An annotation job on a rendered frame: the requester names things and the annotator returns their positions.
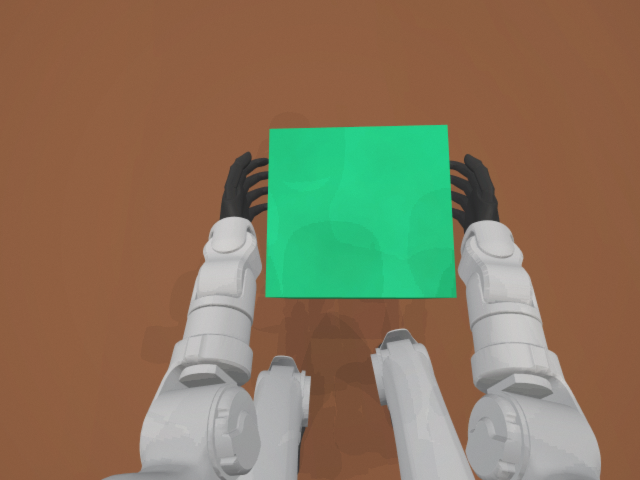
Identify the left robot foot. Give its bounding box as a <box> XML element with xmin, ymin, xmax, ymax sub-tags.
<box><xmin>298</xmin><ymin>427</ymin><xmax>305</xmax><ymax>472</ymax></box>

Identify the right robot hand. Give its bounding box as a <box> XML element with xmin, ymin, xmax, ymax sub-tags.
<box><xmin>449</xmin><ymin>154</ymin><xmax>500</xmax><ymax>234</ymax></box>

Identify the robot right upper arm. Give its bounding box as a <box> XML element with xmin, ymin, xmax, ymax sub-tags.
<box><xmin>466</xmin><ymin>391</ymin><xmax>600</xmax><ymax>480</ymax></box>

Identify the robot right thigh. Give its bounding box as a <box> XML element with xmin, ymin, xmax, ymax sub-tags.
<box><xmin>370</xmin><ymin>339</ymin><xmax>475</xmax><ymax>480</ymax></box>

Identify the robot left upper arm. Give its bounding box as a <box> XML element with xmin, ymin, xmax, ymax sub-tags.
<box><xmin>102</xmin><ymin>383</ymin><xmax>261</xmax><ymax>480</ymax></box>

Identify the robot left forearm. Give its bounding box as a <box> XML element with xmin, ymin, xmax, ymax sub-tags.
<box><xmin>140</xmin><ymin>217</ymin><xmax>262</xmax><ymax>464</ymax></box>

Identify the robot right forearm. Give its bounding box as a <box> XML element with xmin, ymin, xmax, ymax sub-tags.
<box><xmin>458</xmin><ymin>220</ymin><xmax>601</xmax><ymax>472</ymax></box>

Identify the left robot hand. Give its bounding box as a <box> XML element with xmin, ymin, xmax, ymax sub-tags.
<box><xmin>220</xmin><ymin>152</ymin><xmax>269</xmax><ymax>222</ymax></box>

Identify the carton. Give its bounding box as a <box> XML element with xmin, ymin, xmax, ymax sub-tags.
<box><xmin>265</xmin><ymin>125</ymin><xmax>457</xmax><ymax>299</ymax></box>

